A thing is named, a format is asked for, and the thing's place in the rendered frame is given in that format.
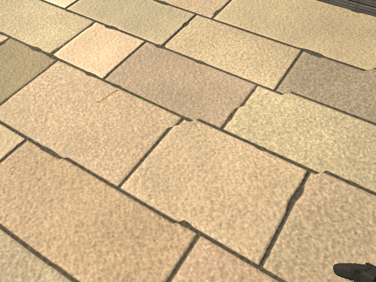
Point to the right robot hand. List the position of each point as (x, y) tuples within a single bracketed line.
[(356, 272)]

